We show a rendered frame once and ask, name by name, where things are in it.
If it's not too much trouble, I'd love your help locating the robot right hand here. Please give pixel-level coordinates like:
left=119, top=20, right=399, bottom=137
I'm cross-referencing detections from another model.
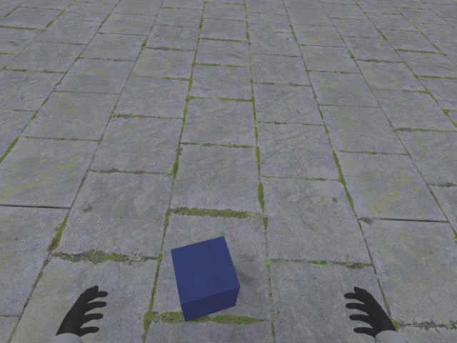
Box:
left=344, top=287, right=397, bottom=338

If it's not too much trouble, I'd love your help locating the robot left hand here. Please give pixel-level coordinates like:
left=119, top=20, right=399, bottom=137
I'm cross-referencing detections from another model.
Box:
left=56, top=285, right=108, bottom=337

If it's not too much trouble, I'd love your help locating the carton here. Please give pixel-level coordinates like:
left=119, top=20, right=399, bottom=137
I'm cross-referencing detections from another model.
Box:
left=171, top=236, right=240, bottom=322

